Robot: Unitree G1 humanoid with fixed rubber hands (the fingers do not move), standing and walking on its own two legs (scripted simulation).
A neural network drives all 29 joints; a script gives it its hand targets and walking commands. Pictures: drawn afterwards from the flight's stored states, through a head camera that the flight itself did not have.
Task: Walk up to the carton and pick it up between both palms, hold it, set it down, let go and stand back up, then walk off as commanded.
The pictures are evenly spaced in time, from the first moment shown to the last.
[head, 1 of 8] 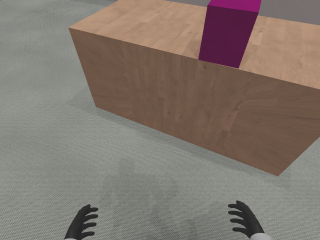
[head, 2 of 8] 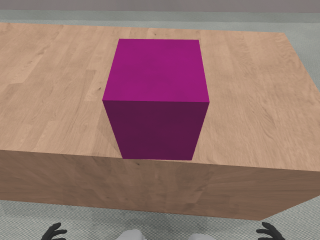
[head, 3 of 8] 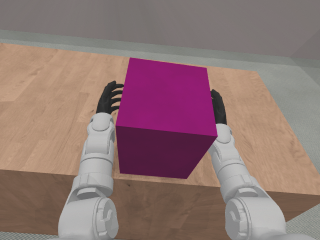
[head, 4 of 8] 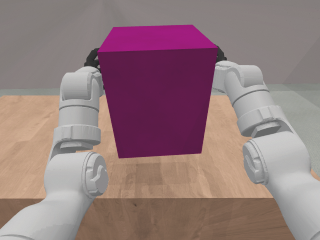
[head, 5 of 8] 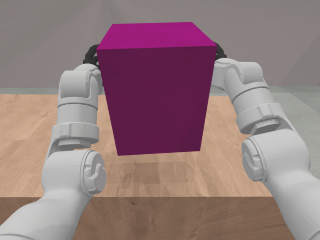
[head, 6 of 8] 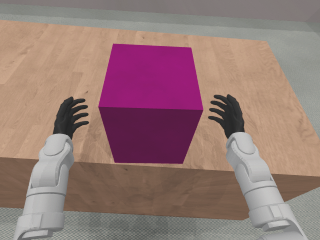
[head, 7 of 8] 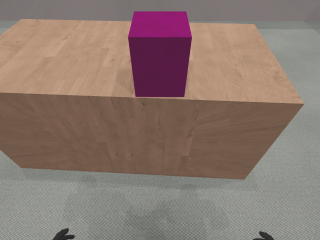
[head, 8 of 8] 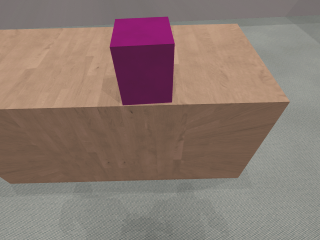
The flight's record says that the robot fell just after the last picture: no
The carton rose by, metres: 0.23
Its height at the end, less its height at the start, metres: +0.00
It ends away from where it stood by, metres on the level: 0.01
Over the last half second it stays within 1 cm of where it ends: yes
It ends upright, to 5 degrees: yes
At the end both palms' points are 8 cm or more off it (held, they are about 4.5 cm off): yes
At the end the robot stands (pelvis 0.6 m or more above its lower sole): yes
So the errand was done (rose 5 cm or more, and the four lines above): yes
